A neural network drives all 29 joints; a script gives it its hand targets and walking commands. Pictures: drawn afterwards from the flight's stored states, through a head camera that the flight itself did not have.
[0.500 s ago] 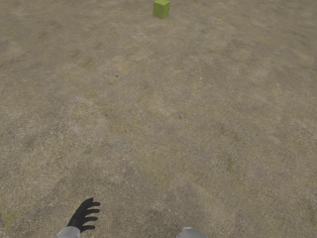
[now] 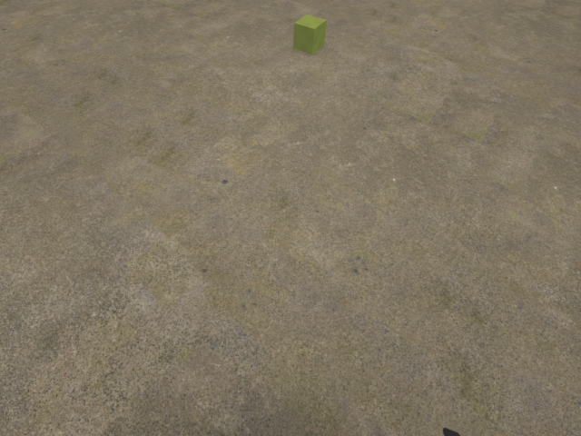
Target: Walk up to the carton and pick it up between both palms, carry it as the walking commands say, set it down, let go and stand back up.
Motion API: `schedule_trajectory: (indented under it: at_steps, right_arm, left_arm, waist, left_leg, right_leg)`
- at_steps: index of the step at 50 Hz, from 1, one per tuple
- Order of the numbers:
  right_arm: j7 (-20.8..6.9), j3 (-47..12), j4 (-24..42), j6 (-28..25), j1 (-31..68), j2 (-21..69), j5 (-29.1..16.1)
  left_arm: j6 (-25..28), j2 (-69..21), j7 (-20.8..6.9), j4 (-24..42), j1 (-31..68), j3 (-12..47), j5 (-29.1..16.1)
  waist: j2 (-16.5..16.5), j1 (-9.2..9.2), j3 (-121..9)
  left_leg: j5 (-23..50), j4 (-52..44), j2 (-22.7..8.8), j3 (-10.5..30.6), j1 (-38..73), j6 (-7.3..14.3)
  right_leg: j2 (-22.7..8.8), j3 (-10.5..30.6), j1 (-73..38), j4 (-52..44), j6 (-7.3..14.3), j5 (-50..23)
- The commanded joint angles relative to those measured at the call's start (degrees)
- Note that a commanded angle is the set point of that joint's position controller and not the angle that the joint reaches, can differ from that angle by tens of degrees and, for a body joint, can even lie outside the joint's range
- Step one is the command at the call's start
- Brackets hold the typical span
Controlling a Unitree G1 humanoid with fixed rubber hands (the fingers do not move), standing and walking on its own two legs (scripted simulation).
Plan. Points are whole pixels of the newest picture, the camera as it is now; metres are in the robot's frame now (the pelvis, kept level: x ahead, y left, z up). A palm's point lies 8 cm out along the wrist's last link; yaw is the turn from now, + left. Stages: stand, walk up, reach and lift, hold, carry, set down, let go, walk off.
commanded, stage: walk up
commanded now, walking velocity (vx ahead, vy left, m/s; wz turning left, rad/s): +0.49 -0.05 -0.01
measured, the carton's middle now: (309, 34) +2.76 -0.12 -0.67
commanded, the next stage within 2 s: none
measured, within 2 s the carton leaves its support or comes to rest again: neither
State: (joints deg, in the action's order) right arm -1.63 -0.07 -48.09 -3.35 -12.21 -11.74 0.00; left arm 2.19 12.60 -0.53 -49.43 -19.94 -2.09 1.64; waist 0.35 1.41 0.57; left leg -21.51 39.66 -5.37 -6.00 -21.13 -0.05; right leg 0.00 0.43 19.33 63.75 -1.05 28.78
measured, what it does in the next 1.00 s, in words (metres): walks ahead: right foot, then left foot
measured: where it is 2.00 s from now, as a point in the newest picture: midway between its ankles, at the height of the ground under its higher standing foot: (308, 251)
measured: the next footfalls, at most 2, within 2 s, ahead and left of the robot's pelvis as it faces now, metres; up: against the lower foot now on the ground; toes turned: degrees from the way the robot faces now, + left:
right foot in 0.24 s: +0.23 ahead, -0.17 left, +0.00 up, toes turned -3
left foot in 0.56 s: +0.38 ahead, +0.11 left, +0.00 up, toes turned +8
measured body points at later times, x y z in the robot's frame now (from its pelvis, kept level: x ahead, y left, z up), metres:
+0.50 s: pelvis +0.26 -0.04 +0.00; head +0.28 -0.04 +0.45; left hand +0.28 +0.21 -0.13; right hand +0.36 -0.28 -0.13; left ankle +0.25 +0.11 -0.68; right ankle +0.19 -0.17 -0.72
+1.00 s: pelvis +0.50 -0.06 -0.01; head +0.52 -0.07 +0.44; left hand +0.62 +0.18 -0.13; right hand +0.49 -0.30 -0.15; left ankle +0.35 +0.10 -0.69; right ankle +0.55 -0.17 -0.72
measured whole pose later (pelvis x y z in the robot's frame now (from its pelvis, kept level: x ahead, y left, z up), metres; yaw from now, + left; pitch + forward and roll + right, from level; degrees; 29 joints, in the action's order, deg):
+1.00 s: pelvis +0.50 -0.06 -0.01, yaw +1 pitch +2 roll +1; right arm -1.2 -0.1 -50.9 -2.9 -24.6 -12.3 0.0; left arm 3.9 11.9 -2.2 -50.5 -9.4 -2.1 1.5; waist 0.3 1.5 0.3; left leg -28.3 48.9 -6.2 -2.8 -11.2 -3.0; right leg -3.1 -4.2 25.5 40.1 0.4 15.5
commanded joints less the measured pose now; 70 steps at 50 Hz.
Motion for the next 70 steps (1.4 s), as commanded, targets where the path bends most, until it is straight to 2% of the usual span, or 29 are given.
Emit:
schedule_trajectory:
  at_steps: [1,8,11,12,13,15,18,24,26,27,28,29,30,33,35,42,44,46,47,48,51,54,63,65,66,67,68,69,70]
  right_arm:
    - [1.8,3.8,-5.1,-2.0,-12.6,-9.9,1.7]
    - [1.9,4.5,-3.6,-1.2,-11.6,-10.2,2.3]
    - [2.0,4.8,-2.3,-0.8,-9.1,-11.7,1.1]
    - [2.1,3.6,0.0,-1.2,-9.9,-8.0,1.1]
    - [1.7,2.3,3.0,-1.6,-11.3,-3.8,0.1]
    - [1.1,3.3,4.2,-1.6,-2.4,-5.2,0.7]
    - [0.4,3.5,2.4,0.1,-3.1,-5.8,1.3]
    - [-1.6,1.3,2.0,0.9,4.1,-2.9,0.6]
    - [-1.5,0.9,-0.4,0.2,-0.4,-3.0,0.2]
    - [-0.8,1.4,-2.5,-0.5,-5.7,-4.8,0.2]
    - [0.0,3.0,-5.9,-1.1,-13.3,-9.2,0.9]
    - [1.1,4.9,-6.5,-1.6,-20.7,-15.9,1.9]
    - [1.5,5.6,-7.0,-1.2,-22.4,-18.8,1.9]
    - [1.6,4.5,-6.9,-1.9,-17.9,-12.2,2.3]
    - [1.8,3.8,-6.0,-2.3,-14.2,-10.1,1.8]
    - [1.8,4.7,-3.1,-1.5,-12.4,-10.7,2.2]
    - [1.7,5.2,-2.7,-0.9,-9.8,-11.9,1.8]
    - [1.8,5.0,-2.0,-0.7,-9.8,-11.9,1.3]
    - [1.8,3.8,0.1,-1.0,-10.2,-8.2,1.3]
    - [1.5,2.6,2.6,-1.5,-11.0,-4.1,0.5]
    - [0.8,3.8,2.5,-0.8,-3.3,-5.1,1.6]
    - [-0.3,3.6,1.8,1.1,-3.9,-5.1,1.7]
    - [-1.7,1.1,1.5,0.7,5.5,-2.9,0.4]
    - [-0.5,1.8,-2.3,-0.5,-2.5,-5.1,0.8]
    - [0.6,3.1,-5.1,-1.4,-12.2,-9.0,1.2]
    - [1.8,5.1,-5.9,-1.9,-19.9,-15.6,2.3]
    - [1.9,5.9,-6.4,-1.3,-21.1,-18.2,2.2]
    - [2.0,5.7,-7.2,-1.0,-21.7,-16.5,2.0]
    - [1.8,5.0,-6.9,-1.4,-19.7,-13.8,2.2]
  left_arm:
    - [0.8,4.3,-1.1,6.1,9.5,-1.8,-0.2]
    - [0.8,3.0,-2.7,6.0,15.0,-0.1,-0.8]
    - [1.8,6.8,-1.3,-1.4,-0.6,-1.3,0.3]
    - [2.4,12.1,-0.3,-3.9,-9.0,-3.6,0.7]
    - [2.6,17.0,0.5,-4.6,-13.5,-4.8,0.5]
    - [2.6,14.3,1.1,-5.3,-13.5,-3.5,0.4]
    - [3.4,10.9,1.3,0.5,-4.1,-3.3,-0.2]
    - [2.7,9.7,0.7,1.0,-1.2,-3.0,-0.2]
    - [1.4,10.4,0.9,0.7,0.4,-3.1,-0.7]
    - [1.2,10.7,0.7,0.8,1.1,-3.3,-1.2]
    - [1.6,9.0,0.6,2.2,1.4,-2.7,-1.1]
    - [2.4,5.2,0.5,5.1,1.4,-2.2,-1.7]
    - [2.7,4.3,0.7,6.2,1.9,-2.0,-1.4]
    - [2.4,4.6,0.0,5.1,7.5,-1.7,-0.9]
    - [1.2,4.5,-0.9,3.5,5.6,-1.5,-0.4]
    - [0.3,3.1,-2.9,5.6,14.7,0.0,-0.8]
    - [0.9,3.3,-3.0,3.4,9.9,-0.2,-0.6]
    - [1.7,6.7,-1.5,-2.3,-1.8,-1.3,0.3]
    - [2.6,13.1,-0.4,-4.6,-12.0,-3.5,1.0]
    - [2.7,17.5,0.2,-5.2,-15.2,-4.1,0.3]
    - [2.7,11.3,0.4,-3.3,-8.2,-2.3,0.0]
    - [3.1,8.9,0.4,1.3,-1.6,-2.4,-0.7]
    - [1.6,9.8,0.7,0.7,-2.6,-3.0,-0.6]
    - [1.3,10.6,0.7,0.1,-2.0,-2.8,-1.3]
    - [1.8,8.7,0.5,1.1,-1.2,-2.5,-1.3]
    - [2.5,4.5,0.4,3.5,-1.9,-1.8,-2.0]
    - [2.7,4.2,0.5,4.7,-1.1,-1.6,-1.6]
    - [2.3,5.3,0.3,4.4,2.3,-2.3,-1.2]
    - [2.2,4.3,0.1,4.5,4.4,-1.9,-0.8]
  waist:
    - [-6.6,4.53,-0.5]
    - [-10.1,3.02,1.9]
    - [-4.1,-5.24,-9.0]
    - [7.1,-8.54,-17.4]
    - [25.1,-8.73,-19.4]
    - [14.5,-8.82,-9.5]
    - [5.2,-5.29,-0.9]
    - [13.4,-3.17,3.6]
    - [16.5,0.00,1.9]
    - [12.3,2.68,-1.9]
    - [2.3,6.34,-8.1]
    - [-17.5,8.32,-15.5]
    - [-20.4,8.15,-14.4]
    - [-7.1,6.36,-5.2]
    - [-7.7,3.89,-2.0]
    - [-12.5,3.41,3.6]
    - [-12.7,-0.20,1.6]
    - [-4.9,-5.31,-7.4]
    - [9.5,-9.34,-16.5]
    - [23.7,-8.48,-16.0]
    - [7.5,-5.68,-1.8]
    - [8.5,-2.58,3.1]
    - [14.0,-2.94,3.6]
    - [6.8,1.72,-2.6]
    - [-2.6,5.70,-10.3]
    - [-20.6,7.13,-19.7]
    - [-21.5,6.93,-17.8]
    - [-12.0,7.24,-11.8]
    - [-9.7,5.96,-6.8]
  left_leg:
    - [26.4,-22.5,-15.4,19.4,26.6,8.1]
    - [24.8,-22.4,-11.0,7.0,20.0,5.4]
    - [45.1,-0.6,-4.9,-0.4,12.6,2.0]
    - [28.7,15.8,-3.0,0.3,-1.6,-0.9]
    - [-7.2,27.8,3.6,2.6,-17.8,-1.7]
    - [-11.2,33.6,1.8,6.9,-26.6,-0.6]
    - [-1.7,29.0,-1.8,7.0,-22.9,-1.5]
    - [0.3,3.3,0.2,0.8,-7.2,-3.8]
    - [5.7,-6.0,3.4,-3.5,2.8,-3.5]
    - [9.9,-11.0,4.6,-4.8,10.4,-2.8]
    - [9.6,-9.5,1.1,0.7,23.5,-0.5]
    - [14.4,-16.8,-18.2,26.0,35.3,4.2]
    - [20.4,-21.2,-23.3,37.3,40.8,7.6]
    - [31.3,-19.1,-17.7,26.4,34.7,9.6]
    - [30.0,-20.7,-15.2,18.2,28.9,7.1]
    - [20.7,-25.2,-12.6,8.8,19.4,5.8]
    - [24.6,-20.3,-9.8,3.9,16.1,4.2]
    - [38.6,-1.6,-5.4,-0.2,10.8,2.1]
    - [21.9,18.8,-2.6,-0.6,-2.4,-1.0]
    - [-8.6,27.6,3.6,3.3,-17.6,-1.5]
    - [-4.2,31.8,-0.4,7.5,-23.3,-0.3]
    - [1.5,26.8,-2.5,6.3,-17.1,-1.8]
    - [4.2,-3.3,1.2,-0.7,-2.6,-3.9]
    - [10.1,-10.9,4.3,-4.5,9.9,-2.5]
    - [10.0,-11.7,-0.9,4.1,24.3,0.2]
    - [14.4,-16.7,-19.8,27.4,37.6,4.3]
    - [18.5,-20.7,-23.3,37.0,42.9,8.1]
    - [20.7,-20.9,-20.8,35.0,38.8,9.9]
    - [24.0,-20.7,-19.1,30.9,34.4,8.8]
  right_leg:
    - [-4.5,1.2,26.0,3.5,-0.7,-7.9]
    - [-2.7,-5.4,12.1,-28.1,-2.3,-9.7]
    - [1.3,-10.9,-14.6,-39.4,1.8,-17.9]
    - [-11.9,6.3,-31.8,-38.0,5.6,-21.9]
    - [-25.0,27.1,-43.7,-40.6,10.2,-40.1]
    - [-22.3,25.7,-37.4,-39.8,13.7,-46.9]
    - [-21.8,19.0,-21.3,-45.4,10.7,-38.0]
    - [-14.7,6.2,-8.6,-49.5,8.1,-28.4]
    - [-10.0,0.6,-7.5,-44.7,6.9,-27.4]
    - [-8.0,-1.7,-6.7,-37.5,5.8,-30.0]
    - [-6.5,-2.0,-0.2,-23.7,3.8,-33.0]
    - [-2.1,-5.2,12.9,-3.8,0.8,-11.6]
    - [1.3,-0.6,23.5,4.4,0.8,5.1]
    - [-3.3,0.8,28.0,7.8,0.3,-3.8]
    - [-5.0,0.8,25.2,3.2,-0.6,-8.8]
    - [-4.5,-4.5,14.8,-25.2,-2.5,-10.1]
    - [-1.0,-9.8,3.8,-34.3,-1.6,-14.8]
    - [0.7,-11.3,-15.1,-38.4,1.6,-17.3]
    - [-14.8,8.8,-30.4,-40.0,5.2,-18.0]
    - [-25.5,29.1,-39.3,-44.4,8.5,-31.2]
    - [-21.1,22.2,-23.6,-45.6,10.4,-30.2]
    - [-18.8,16.1,-10.9,-51.2,7.8,-21.2]
    - [-12.3,1.3,-9.3,-50.8,7.9,-17.6]
    - [-9.2,-1.6,-8.9,-38.3,6.5,-28.5]
    - [-7.6,-1.4,-2.0,-22.6,4.5,-30.6]
    - [-3.1,-4.9,10.7,-4.3,1.5,-8.7]
    - [0.9,-1.4,21.8,4.1,1.2,3.6]
    - [-0.8,0.6,23.7,6.4,1.8,-0.2]
    - [-2.4,0.7,24.8,6.6,1.6,-3.0]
